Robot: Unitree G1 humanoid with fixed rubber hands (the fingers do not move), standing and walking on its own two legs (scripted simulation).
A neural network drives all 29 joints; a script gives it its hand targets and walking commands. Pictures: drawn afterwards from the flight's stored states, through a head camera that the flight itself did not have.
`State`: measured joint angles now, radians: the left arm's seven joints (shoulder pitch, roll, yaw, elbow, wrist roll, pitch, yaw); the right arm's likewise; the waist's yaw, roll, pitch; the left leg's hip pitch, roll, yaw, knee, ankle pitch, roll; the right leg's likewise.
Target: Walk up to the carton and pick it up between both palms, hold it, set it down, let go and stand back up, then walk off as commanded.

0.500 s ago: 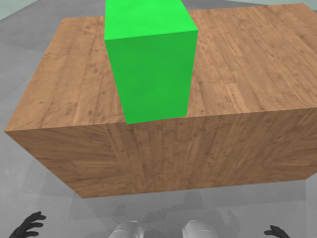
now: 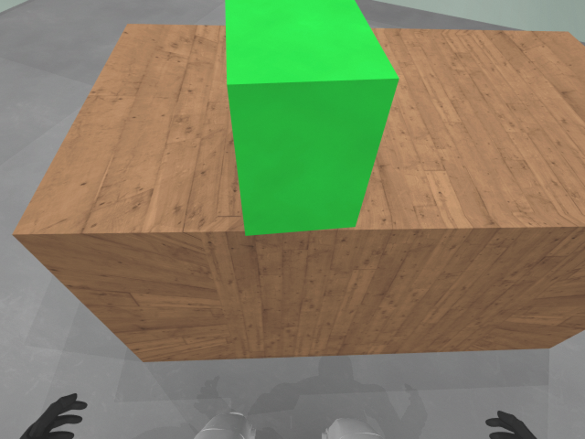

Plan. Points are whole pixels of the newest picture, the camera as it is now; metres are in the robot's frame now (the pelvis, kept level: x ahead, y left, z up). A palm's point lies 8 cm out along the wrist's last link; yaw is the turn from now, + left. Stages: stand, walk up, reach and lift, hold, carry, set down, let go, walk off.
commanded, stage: walk up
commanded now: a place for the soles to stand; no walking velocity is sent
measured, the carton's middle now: (292, 107) +0.58 +0.01 +0.12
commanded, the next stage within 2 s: reach and lift in 1.32 s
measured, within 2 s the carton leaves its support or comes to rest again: neither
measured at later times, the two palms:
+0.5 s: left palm out of the picture +0.11 +0.32 -0.06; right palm out of the picture +0.13 -0.33 -0.07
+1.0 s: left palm out of the picture +0.11 +0.32 -0.06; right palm out of the picture +0.13 -0.33 -0.07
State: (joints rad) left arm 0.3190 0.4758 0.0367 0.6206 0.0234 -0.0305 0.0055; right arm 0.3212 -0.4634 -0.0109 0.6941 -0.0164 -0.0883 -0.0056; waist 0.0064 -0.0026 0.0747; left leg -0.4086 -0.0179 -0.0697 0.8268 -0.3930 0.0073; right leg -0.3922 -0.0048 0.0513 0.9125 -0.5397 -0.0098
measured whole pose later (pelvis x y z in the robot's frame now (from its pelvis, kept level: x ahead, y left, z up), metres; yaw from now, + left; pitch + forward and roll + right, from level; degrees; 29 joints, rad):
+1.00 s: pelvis +0.01 -0.01 +0.00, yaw +1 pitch -1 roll +1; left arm 0.31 0.48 0.04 0.62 0.02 -0.04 0.00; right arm 0.25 -0.46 -0.01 0.71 -0.02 -0.06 -0.01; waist 0.01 0.00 0.05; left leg -0.41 -0.02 -0.08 0.82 -0.40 -0.03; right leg -0.40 -0.02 0.04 0.84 -0.44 0.01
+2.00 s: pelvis +0.00 -0.02 +0.03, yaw +0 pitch -5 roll +1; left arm 0.17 0.36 0.04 0.35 -0.02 0.24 0.06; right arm 0.23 -0.37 -0.04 0.57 -0.01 -0.19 0.06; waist 0.00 -0.04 0.05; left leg -0.19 0.01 -0.08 0.49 -0.22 -0.04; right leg -0.19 -0.01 0.04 0.55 -0.27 0.00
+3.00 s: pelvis +0.01 -0.02 +0.04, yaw +0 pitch -3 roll +1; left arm 0.25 0.17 -0.01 -0.28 -0.17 0.40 0.20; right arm 0.18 -0.36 -0.04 -0.04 0.32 0.12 0.06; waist 0.00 0.00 0.01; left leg -0.14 0.01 -0.07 0.36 -0.17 -0.05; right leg -0.15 -0.01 0.04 0.42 -0.22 0.01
